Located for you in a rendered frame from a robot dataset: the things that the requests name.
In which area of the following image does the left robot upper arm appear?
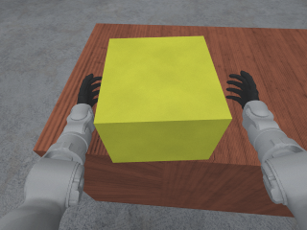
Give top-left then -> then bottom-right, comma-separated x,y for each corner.
0,157 -> 85,230

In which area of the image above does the right robot upper arm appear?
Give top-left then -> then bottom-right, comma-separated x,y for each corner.
260,151 -> 307,230

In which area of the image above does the pedestal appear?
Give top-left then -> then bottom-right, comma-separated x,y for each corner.
33,23 -> 307,218

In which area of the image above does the carton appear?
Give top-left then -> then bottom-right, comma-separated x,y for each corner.
93,35 -> 232,163

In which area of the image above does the left robot forearm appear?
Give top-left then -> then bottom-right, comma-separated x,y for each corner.
24,103 -> 95,199

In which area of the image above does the right robot forearm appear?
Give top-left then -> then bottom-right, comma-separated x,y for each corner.
242,100 -> 307,164

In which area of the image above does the robot left hand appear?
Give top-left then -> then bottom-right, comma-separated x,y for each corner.
77,73 -> 103,107

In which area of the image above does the robot right hand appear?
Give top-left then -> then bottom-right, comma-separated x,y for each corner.
226,70 -> 260,109

